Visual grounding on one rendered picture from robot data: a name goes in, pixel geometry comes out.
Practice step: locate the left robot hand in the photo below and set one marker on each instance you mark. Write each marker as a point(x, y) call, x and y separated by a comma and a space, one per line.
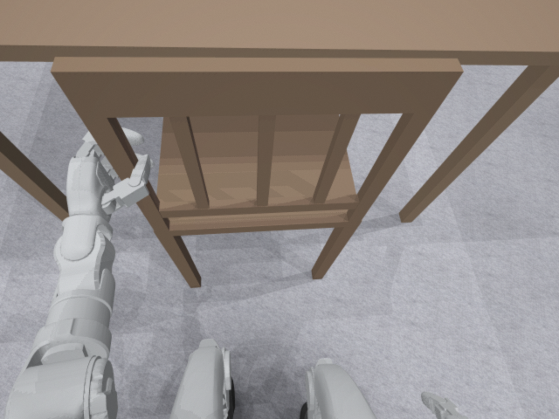
point(88, 179)

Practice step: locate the left robot thigh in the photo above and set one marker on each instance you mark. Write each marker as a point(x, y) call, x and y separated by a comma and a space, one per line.
point(206, 378)

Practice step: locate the robot left upper arm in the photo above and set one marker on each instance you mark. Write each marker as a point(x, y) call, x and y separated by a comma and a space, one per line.
point(81, 388)

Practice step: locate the chair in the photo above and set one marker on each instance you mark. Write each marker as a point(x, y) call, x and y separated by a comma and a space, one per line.
point(255, 144)

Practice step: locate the table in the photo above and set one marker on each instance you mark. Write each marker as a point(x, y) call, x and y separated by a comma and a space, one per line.
point(476, 32)

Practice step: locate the right robot hand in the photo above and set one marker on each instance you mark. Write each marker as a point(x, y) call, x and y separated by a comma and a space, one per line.
point(442, 408)

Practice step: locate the right robot shin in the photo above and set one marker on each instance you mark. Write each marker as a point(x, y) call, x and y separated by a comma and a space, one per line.
point(310, 414)

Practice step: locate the left robot forearm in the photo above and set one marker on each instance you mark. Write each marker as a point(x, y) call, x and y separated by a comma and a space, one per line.
point(79, 315)

